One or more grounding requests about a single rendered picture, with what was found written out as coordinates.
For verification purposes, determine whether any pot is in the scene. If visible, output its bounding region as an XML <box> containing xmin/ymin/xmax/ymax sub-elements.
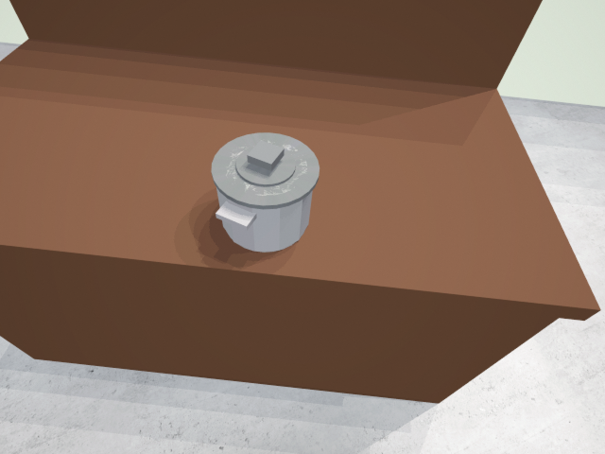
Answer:
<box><xmin>216</xmin><ymin>189</ymin><xmax>313</xmax><ymax>253</ymax></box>

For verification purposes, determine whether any table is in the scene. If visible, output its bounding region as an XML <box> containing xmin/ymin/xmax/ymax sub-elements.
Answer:
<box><xmin>0</xmin><ymin>0</ymin><xmax>601</xmax><ymax>404</ymax></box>

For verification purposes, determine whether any knob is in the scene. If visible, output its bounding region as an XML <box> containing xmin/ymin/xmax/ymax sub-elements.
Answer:
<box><xmin>247</xmin><ymin>140</ymin><xmax>285</xmax><ymax>171</ymax></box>

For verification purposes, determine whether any lid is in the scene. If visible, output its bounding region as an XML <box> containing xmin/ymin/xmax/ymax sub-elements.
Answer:
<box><xmin>212</xmin><ymin>132</ymin><xmax>320</xmax><ymax>209</ymax></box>

